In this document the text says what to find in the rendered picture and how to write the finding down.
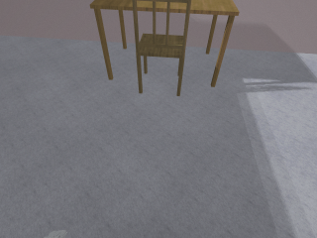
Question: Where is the table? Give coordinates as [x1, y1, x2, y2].
[89, 0, 240, 87]

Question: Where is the chair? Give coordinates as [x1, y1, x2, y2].
[132, 0, 192, 96]

